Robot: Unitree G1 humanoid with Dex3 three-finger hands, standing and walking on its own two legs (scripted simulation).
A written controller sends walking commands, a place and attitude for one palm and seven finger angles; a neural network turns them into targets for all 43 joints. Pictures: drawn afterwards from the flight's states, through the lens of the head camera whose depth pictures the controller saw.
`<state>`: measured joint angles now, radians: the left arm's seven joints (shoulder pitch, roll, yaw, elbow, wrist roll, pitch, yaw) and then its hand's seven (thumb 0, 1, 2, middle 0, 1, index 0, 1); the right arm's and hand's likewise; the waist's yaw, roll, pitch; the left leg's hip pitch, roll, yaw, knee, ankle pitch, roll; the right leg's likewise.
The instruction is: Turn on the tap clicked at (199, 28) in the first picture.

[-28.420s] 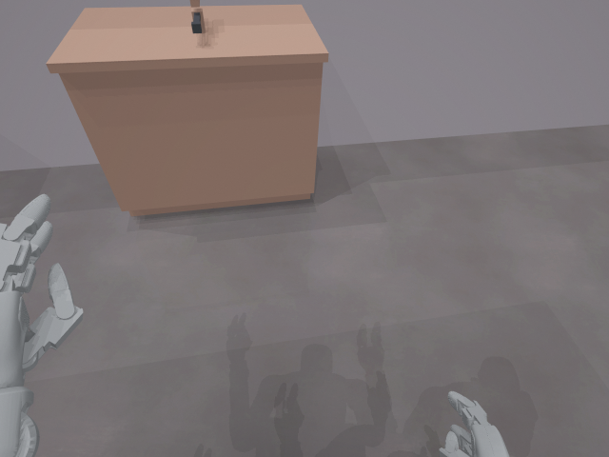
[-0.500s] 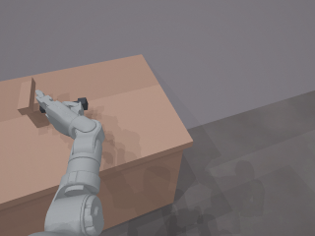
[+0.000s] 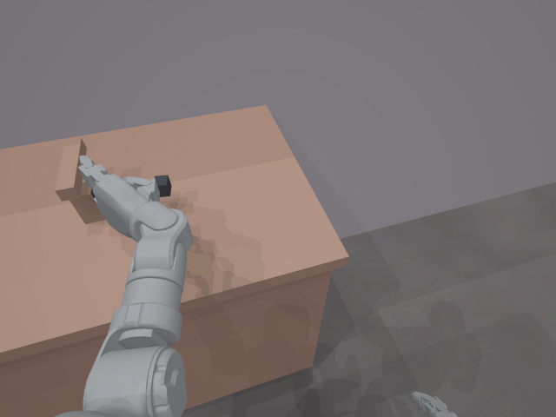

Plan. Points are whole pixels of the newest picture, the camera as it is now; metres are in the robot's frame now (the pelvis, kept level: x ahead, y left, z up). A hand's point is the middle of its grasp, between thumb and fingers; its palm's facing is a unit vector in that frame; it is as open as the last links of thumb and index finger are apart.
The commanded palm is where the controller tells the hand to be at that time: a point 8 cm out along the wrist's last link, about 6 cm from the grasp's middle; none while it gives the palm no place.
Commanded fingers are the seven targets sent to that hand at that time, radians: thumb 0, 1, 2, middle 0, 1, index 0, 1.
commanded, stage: lift the hand up off the lever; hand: left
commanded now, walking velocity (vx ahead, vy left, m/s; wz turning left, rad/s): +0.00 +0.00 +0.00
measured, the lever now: (162, 186) +0.49 +0.25 +0.05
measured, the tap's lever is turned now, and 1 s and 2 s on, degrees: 80 80 80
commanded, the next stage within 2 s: draw the hand back beside the body in 0.04 s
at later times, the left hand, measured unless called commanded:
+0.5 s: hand (141, 222) +0.34 +0.21 +0.13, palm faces +0.35 -0.92 -0.20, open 7.7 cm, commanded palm +0.30 +0.24 +0.15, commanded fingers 0.00 0.90 0.90 -0.17 -0.21 -0.17 -0.21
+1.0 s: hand (91, 260) +0.26 +0.23 +0.16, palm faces +0.32 -0.91 -0.26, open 7.5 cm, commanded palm +0.21 +0.27 +0.17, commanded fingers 0.00 0.90 0.90 -0.19 -0.28 -0.19 -0.28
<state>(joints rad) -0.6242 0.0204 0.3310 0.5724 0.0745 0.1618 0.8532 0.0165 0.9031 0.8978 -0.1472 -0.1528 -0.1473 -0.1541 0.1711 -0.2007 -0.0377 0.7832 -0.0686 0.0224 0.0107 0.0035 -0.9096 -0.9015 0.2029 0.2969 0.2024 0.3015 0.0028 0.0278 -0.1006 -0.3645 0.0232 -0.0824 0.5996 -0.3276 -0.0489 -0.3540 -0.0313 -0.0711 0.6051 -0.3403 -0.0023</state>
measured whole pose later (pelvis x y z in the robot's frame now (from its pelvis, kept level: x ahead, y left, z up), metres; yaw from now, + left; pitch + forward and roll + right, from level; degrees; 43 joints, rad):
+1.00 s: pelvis -0.01 +0.02 +0.02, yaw -3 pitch -5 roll +0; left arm 0.18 0.29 0.21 -0.15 -0.07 -0.10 0.12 0.02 0.90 0.90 -0.19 -0.26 -0.19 -0.26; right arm 0.18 -0.20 0.01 0.64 0.00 -0.05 -0.05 0.01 -0.91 -0.90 0.20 0.30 0.20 0.30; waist 0.05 0.05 0.04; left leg -0.07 0.03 -0.02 0.40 -0.25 -0.03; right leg -0.09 -0.03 -0.01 0.41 -0.24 0.02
